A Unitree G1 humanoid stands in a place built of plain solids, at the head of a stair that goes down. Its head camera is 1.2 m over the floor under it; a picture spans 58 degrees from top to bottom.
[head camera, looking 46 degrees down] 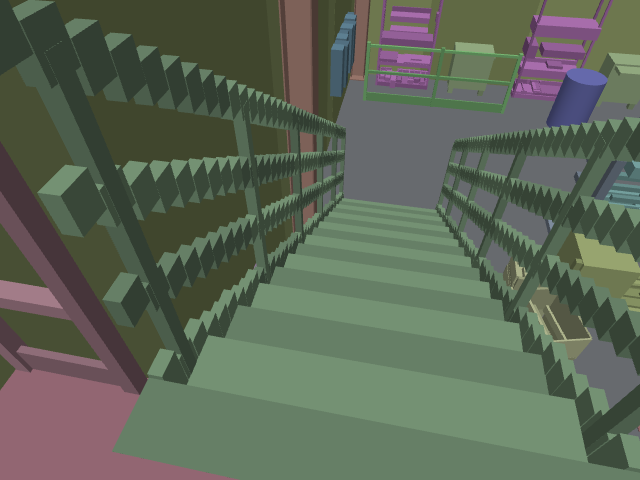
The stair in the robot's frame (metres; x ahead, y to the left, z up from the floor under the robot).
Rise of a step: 0.17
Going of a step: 0.26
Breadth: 1.36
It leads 11 degrees to the right of straight ahead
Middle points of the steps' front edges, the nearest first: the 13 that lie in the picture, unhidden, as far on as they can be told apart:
0.47 -0.16 0.00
0.73 -0.21 -0.17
0.99 -0.26 -0.35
1.25 -0.31 -0.52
1.51 -0.36 -0.70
1.77 -0.41 -0.87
2.03 -0.46 -1.05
2.29 -0.51 -1.22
2.55 -0.57 -1.40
2.81 -0.62 -1.57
3.07 -0.67 -1.75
3.33 -0.72 -1.92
3.59 -0.77 -2.10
